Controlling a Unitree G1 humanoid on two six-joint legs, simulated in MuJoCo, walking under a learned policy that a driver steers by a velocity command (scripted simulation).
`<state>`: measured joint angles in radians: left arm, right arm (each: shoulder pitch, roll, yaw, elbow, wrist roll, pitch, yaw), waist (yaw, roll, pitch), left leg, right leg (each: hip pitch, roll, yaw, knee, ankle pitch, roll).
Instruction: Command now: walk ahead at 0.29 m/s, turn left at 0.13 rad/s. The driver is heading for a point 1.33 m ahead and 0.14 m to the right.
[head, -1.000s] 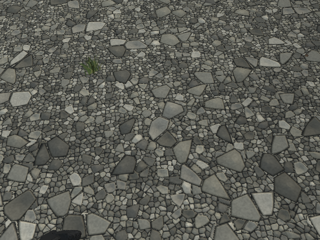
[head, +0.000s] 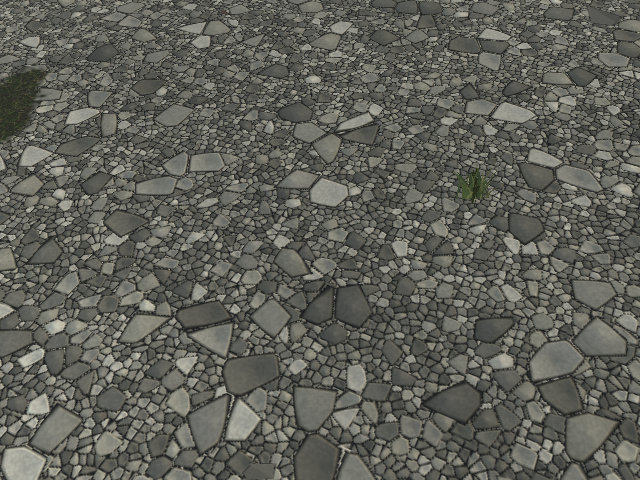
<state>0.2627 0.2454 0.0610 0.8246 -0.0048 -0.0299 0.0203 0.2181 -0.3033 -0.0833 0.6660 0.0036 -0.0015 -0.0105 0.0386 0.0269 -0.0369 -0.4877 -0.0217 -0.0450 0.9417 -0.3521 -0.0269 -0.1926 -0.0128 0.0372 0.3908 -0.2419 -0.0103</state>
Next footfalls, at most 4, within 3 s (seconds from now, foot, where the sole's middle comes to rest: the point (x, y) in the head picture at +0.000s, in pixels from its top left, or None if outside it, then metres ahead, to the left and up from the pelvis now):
0.18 left None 0.10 0.15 -0.78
0.66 right None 0.45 -0.09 -0.78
1.20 left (298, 383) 0.75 0.15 -0.78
1.72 right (398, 284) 1.04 -0.10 -0.78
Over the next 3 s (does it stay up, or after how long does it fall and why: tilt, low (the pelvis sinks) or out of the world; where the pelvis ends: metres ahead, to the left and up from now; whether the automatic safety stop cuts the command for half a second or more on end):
stays up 1.25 -0.01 -0.01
